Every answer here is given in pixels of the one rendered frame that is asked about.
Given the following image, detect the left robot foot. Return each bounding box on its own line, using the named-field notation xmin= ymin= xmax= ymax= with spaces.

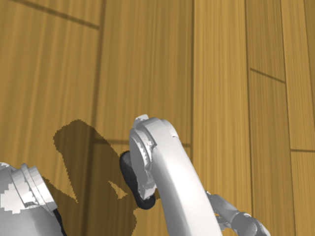
xmin=53 ymin=209 xmax=67 ymax=236

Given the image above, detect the right robot hand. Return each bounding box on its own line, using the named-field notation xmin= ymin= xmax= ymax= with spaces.
xmin=205 ymin=190 xmax=240 ymax=231

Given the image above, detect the right robot foot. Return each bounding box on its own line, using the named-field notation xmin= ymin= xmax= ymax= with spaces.
xmin=119 ymin=151 xmax=156 ymax=209

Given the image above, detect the right robot arm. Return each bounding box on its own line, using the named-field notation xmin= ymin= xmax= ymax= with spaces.
xmin=231 ymin=212 xmax=271 ymax=236

